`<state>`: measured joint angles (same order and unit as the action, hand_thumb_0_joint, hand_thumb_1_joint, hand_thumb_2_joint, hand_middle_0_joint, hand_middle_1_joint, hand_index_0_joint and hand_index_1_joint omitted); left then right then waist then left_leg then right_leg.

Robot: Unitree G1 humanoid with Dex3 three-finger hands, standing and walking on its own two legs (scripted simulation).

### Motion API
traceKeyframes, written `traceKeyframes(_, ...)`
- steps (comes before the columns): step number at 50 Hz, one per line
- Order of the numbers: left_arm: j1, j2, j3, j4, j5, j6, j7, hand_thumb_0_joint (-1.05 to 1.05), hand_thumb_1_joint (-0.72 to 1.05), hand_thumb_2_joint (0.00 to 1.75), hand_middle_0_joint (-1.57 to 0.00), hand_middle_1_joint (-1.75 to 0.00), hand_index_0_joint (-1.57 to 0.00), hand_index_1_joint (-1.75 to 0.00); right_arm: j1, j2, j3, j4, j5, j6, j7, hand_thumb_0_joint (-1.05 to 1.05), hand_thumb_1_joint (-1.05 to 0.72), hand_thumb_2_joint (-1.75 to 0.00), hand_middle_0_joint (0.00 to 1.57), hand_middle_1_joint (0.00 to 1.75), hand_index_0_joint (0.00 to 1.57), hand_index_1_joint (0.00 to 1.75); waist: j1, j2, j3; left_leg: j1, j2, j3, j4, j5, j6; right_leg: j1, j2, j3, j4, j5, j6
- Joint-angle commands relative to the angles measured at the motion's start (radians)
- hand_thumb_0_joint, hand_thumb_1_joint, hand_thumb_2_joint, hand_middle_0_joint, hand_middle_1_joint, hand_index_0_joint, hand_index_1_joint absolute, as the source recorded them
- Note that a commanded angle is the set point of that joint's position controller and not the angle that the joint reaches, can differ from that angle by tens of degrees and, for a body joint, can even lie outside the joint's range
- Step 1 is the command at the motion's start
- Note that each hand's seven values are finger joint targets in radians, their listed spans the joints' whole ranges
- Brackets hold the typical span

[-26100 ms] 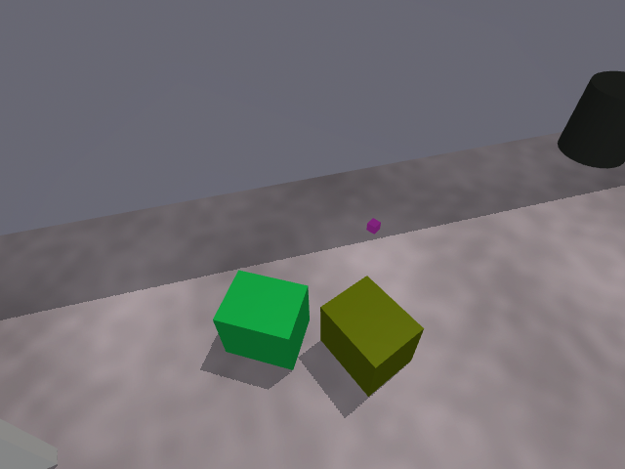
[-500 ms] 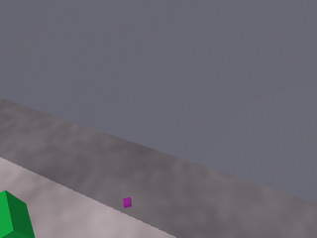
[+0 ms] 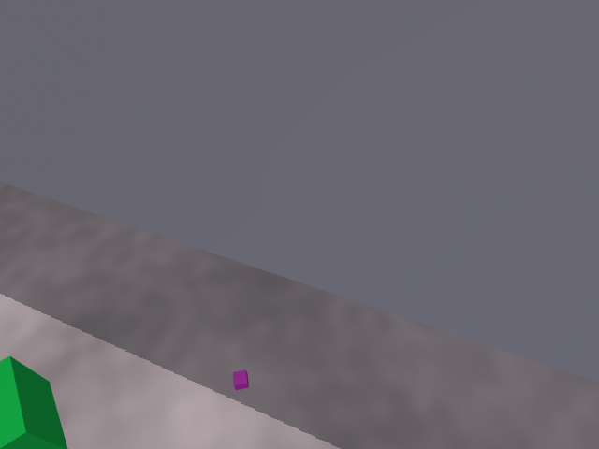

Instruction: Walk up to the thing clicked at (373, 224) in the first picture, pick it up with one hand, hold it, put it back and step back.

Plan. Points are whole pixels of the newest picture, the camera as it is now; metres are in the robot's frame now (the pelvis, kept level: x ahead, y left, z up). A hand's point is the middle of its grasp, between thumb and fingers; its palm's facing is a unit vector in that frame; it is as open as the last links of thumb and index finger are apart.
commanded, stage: stand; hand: left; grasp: from above
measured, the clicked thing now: (240, 380) +0.48 +0.24 -0.76
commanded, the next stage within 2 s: rise first in 0.20 s
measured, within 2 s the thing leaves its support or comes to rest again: neither
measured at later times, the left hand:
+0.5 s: hand out of the picture +0.14 +0.25 -0.16, palm faces +0.00 -0.94 -0.34, open 8.2 cm
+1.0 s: hand out of the picture +0.13 +0.27 -0.21, palm faces -0.13 -0.88 -0.46, open 12.1 cm
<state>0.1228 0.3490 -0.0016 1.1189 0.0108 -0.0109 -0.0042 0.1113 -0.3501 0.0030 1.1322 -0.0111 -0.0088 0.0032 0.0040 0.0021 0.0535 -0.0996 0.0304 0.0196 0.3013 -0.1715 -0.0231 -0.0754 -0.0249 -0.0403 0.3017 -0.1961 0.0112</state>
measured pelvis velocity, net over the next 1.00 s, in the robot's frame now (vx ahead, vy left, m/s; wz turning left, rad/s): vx -0.01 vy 0.02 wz -0.01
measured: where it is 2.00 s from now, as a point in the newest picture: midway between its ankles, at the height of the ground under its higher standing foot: outside the picture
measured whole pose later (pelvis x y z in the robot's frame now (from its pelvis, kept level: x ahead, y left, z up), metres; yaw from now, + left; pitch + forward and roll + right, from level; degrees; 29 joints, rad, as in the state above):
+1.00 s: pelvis -0.01 +0.02 -0.07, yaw -1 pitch +14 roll -2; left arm 0.17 0.30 0.13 0.61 0.24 0.17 0.03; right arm 0.21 -0.24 -0.05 0.62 0.01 -0.12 -0.03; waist -0.02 0.00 -0.08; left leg -0.78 0.04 0.01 1.00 -0.47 0.00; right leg -0.73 -0.03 -0.03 0.96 -0.47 0.03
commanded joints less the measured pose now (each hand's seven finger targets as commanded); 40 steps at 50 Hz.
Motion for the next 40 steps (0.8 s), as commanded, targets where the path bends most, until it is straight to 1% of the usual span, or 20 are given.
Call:
traceKeyframes(1, -0.029, 0.219, 0.041, -0.056, -0.002, -0.019, 0.014, 0.0, 0.9, 0.9, -0.2, -0.3, -0.2, -0.3, -0.029, -0.214, -0.037, -0.06, 0.001, -0.02, -0.013, 0.0, -0.9, -0.9, 0.2, 0.3, 0.2, 0.3, -0.005, -0.004, -0.088, 0.031, 0.115, -0.085, -0.026, 0.193, 0.033, -0.003, -0.12, 0.088, -0.034, 0.188, -0.028)
traceKeyframes(14, -0.03, 0.221, 0.042, -0.056, -0.002, -0.018, 0.015, 0.0, 0.9, 0.9, -0.2, -0.3, -0.2, -0.3, -0.03, -0.209, -0.037, -0.06, 0.0, -0.018, -0.012, 0.0, -0.9, -0.9, 0.2, 0.3, 0.2, 0.3, -0.004, -0.007, -0.071, 0.016, 0.111, -0.085, -0.032, 0.178, 0.033, 0.0, -0.121, 0.087, -0.033, 0.177, -0.027)
traceKeyframes(15, -0.026, 0.221, 0.043, -0.056, -0.001, -0.017, 0.014, 0.0, 0.84, 0.87, -0.24, -0.38, -0.23, -0.38, -0.036, -0.214, -0.038, -0.062, 0.001, -0.018, -0.013, 0.0, -0.89, -0.9, 0.2, 0.3, 0.2, 0.3, -0.001, -0.002, -0.078, 0.026, 0.114, -0.084, -0.03, 0.185, 0.033, -0.003, -0.121, 0.086, -0.03, 0.175, -0.03)
traceKeyframes(16, -0.377, 0.044, 0.04, -0.407, -0.049, -0.108, 0.028, 0.0, 0.76, 0.89, -0.26, -0.42, -0.22, -0.46, -0.012, -0.048, -0.001, -0.336, 0.073, -0.066, -0.034, 0.0, -0.96, -0.91, 0.2, 0.3, 0.2, 0.3, -0.123, 0.069, -0.003, -0.104, -0.037, 0.037, 0.045, 0.029, 0.03, -0.245, 0.009, 0.026, 0.037, 0.115, -0.019)
traceKeyframes(17, -0.448, 0.087, 0.053, -0.328, -0.047, -0.095, 0.032, 0.0, 0.68, 0.88, -0.28, -0.47, -0.24, -0.52, 0.036, -0.074, -0.006, -0.281, 0.074, -0.064, -0.045, 0.0, -0.94, -0.9, 0.2, 0.3, 0.2, 0.3, -0.095, -0.004, -0.04, -0.092, -0.036, 0.028, 0.057, 0.02, 0.036, -0.19, 0.01, 0.009, 0.039, 0.089, -0.013)
traceKeyframes(18, -0.299, 0.186, 0.119, -0.172, -0.026, -0.058, 0.038, 0.0, 0.6, 0.85, -0.28, -0.55, -0.25, -0.58, 0.062, -0.106, -0.022, -0.273, 0.068, -0.054, -0.051, 0.0, -0.93, -0.9, 0.2, 0.3, 0.2, 0.3, -0.073, -0.045, -0.035, -0.122, -0.04, 0.028, 0.077, -0.009, 0.04, -0.193, 0.015, -0.002, 0.043, 0.041, -0.016)
traceKeyframes(19, -0.215, 0.205, 0.147, -0.102, -0.016, -0.039, 0.028, 0.0, 0.52, 0.84, -0.3, -0.58, -0.27, -0.61, 0.073, -0.107, -0.034, -0.295, 0.068, -0.042, -0.048, 0.0, -0.91, -0.9, 0.2, 0.3, 0.2, 0.3, -0.039, -0.033, -0.034, -0.155, -0.04, 0.035, 0.102, 0.002, 0.037, -0.2, 0.016, -0.004, 0.069, 0.036, -0.021)
traceKeyframes(21, -0.301, 0.234, 0.156, -0.134, 0.023, -0.045, 0.012, 0.0, 0.36, 0.79, -0.3, -0.73, -0.3, -0.72, 0.105, -0.098, -0.057, -0.33, 0.06, -0.05, -0.059, 0.0, -0.91, -0.9, 0.2, 0.3, 0.2, 0.3, -0.035, -0.046, -0.157, -0.157, -0.038, 0.024, 0.153, 0.051, 0.04, -0.206, 0.015, 0.002, 0.125, 0.089, -0.019)
traceKeyframes(22, -0.271, 0.243, 0.172, -0.12, 0.054, -0.04, -0.002, 0.0, 0.28, 0.77, -0.29, -0.77, -0.31, -0.76, 0.107, -0.099, -0.07, -0.36, 0.049, -0.057, -0.056, 0.0, -0.89, -0.89, 0.2, 0.3, 0.2, 0.3, -0.032, -0.038, -0.213, -0.174, -0.043, 0.023, 0.191, 0.079, 0.04, -0.195, 0.01, 0.003, 0.163, 0.122, -0.018)
traceKeyframes(23, -0.188, 0.22, 0.179, -0.057, 0.083, -0.028, -0.012, 0.0, 0.21, 0.76, -0.29, -0.82, -0.31, -0.8, 0.143, -0.1, -0.082, -0.359, 0.039, -0.06, -0.051, 0.0, -0.9, -0.89, 0.2, 0.3, 0.2, 0.3, -0.026, -0.054, -0.239, -0.207, -0.044, 0.016, 0.235, 0.107, 0.038, -0.222, 0.014, 0.003, 0.207, 0.146, -0.02)
traceKeyframes(24, -0.132, 0.241, 0.21, -0.073, 0.116, -0.021, -0.018, 0.0, 0.13, 0.77, -0.28, -0.85, -0.3, -0.83, 0.152, -0.097, -0.095, -0.376, 0.032, -0.06, -0.045, 0.0, -0.9, -0.89, 0.2, 0.3, 0.2, 0.3, 0.011, -0.012, -0.294, -0.224, -0.049, 0.017, 0.264, 0.144, 0.031, -0.216, 0.013, 0.003, 0.245, 0.171, -0.026)
traceKeyframes(25, -0.084, 0.235, 0.226, -0.112, 0.122, -0.013, -0.016, 0.0, 0.05, 0.77, -0.28, -0.85, -0.3, -0.84, 0.161, -0.089, -0.101, -0.401, 0.032, -0.06, -0.041, 0.0, -0.89, -0.89, 0.2, 0.3, 0.2, 0.3, 0.034, 0.028, -0.35, -0.21, -0.053, 0.02, 0.275, 0.181, 0.024, -0.195, 0.015, 0.005, 0.26, 0.196, -0.03)
traceKeyframes(27, -0.058, 0.19, 0.208, -0.167, 0.135, 0.023, 0.002, 0.0, -0.09, 0.77, -0.27, -0.87, -0.29, -0.85, 0.142, -0.076, -0.099, -0.459, 0.033, -0.062, -0.038, 0.0, -0.89, -0.89, 0.2, 0.3, 0.2, 0.3, 0.035, 0.048, -0.341, -0.219, -0.054, 0.019, 0.265, 0.163, 0.018, -0.207, 0.019, 0.0, 0.259, 0.162, -0.03)
traceKeyframes(29, -0.118, 0.157, 0.177, -0.224, 0.151, 0.067, 0.019, 0.0, -0.22, 0.76, -0.3, -0.84, -0.3, -0.84, 0.116, -0.07, -0.097, -0.495, 0.04, -0.063, -0.036, 0.0, -0.87, -0.89, 0.2, 0.3, 0.2, 0.3, 0.016, 0.051, -0.289, -0.25, -0.046, 0.014, 0.275, 0.128, 0.015, -0.269, 0.022, -0.005, 0.261, 0.116, -0.029)
traceKeyframes(31, -0.148, 0.17, 0.183, -0.246, 0.159, 0.104, 0.033, 0.0, -0.3, 0.76, -0.32, -0.81, -0.31, -0.82, 0.096, -0.072, -0.098, -0.532, 0.042, -0.069, -0.034, 0.0, -0.88, -0.89, 0.2, 0.3, 0.2, 0.3, 0.0, 0.009, -0.258, -0.299, -0.038, 0.006, 0.309, 0.078, 0.019, -0.323, 0.028, -0.011, 0.285, 0.06, -0.027)
traceKeyframes(32, -0.143, 0.175, 0.19, -0.271, 0.159, 0.116, 0.04, 0.0, -0.32, 0.77, -0.32, -0.8, -0.31, -0.82, 0.097, -0.069, -0.099, -0.548, 0.041, -0.073, -0.033, 0.0, -0.89, -0.89, 0.2, 0.3, 0.2, 0.3, -0.001, 0.002, -0.259, -0.319, -0.037, 0.005, 0.324, 0.057, 0.019, -0.344, 0.029, -0.011, 0.298, 0.038, -0.026)
traceKeyframes(34, -0.131, 0.139, 0.174, -0.308, 0.158, 0.133, 0.046, 0.0, -0.33, 0.77, -0.34, -0.78, -0.31, -0.81, 0.105, -0.06, -0.095, -0.565, 0.039, -0.089, -0.03, 0.0, -0.88, -0.89, 0.2, 0.3, 0.2, 0.3, -0.01, -0.009, -0.239, -0.358, -0.033, 0.005, 0.348, -0.002, 0.021, -0.395, 0.032, -0.015, 0.325, -0.024, -0.026)
traceKeyframes(36, -0.119, 0.139, 0.177, -0.348, 0.168, 0.135, 0.046, 0.0, -0.3, 0.75, -0.36, -0.78, -0.34, -0.79, 0.123, -0.063, -0.101, -0.572, 0.036, -0.104, -0.03, 0.0, -0.89, -0.89, 0.2, 0.3, 0.2, 0.3, -0.021, -0.019, -0.257, -0.383, -0.029, 0.001, 0.394, -0.008, 0.023, -0.437, 0.033, -0.014, 0.369, -0.029, -0.023)
traceKeyframes(39, -0.093, 0.155, 0.2, -0.46, 0.183, 0.125, 0.05, 0.0, -0.27, 0.72, -0.38, -0.77, -0.37, -0.78, 0.136, -0.054, -0.104, -0.588, 0.032, -0.125, -0.033, 0.0, -0.89, -0.89, 0.2, 0.3, 0.2, 0.3, -0.021, 0.009, -0.323, -0.406, -0.027, 0.001, 0.465, 0.019, 0.026, -0.461, 0.026, -0.001, 0.437, 0.009, -0.02)
traceKeyframes(40, -0.081, 0.146, 0.193, -0.473, 0.185, 0.125, 0.051, 0.0, -0.27, 0.7, -0.4, -0.76, -0.39, -0.77, 0.135, -0.05, -0.101, -0.591, 0.03, -0.132, -0.034, 0.0, -0.91, -0.9, 0.2, 0.3, 0.2, 0.3, -0.027, 0.011, -0.332, -0.425, -0.024, -0.005, 0.486, 0.026, 0.025, -0.483, 0.028, -0.003, 0.465, 0.012, -0.02)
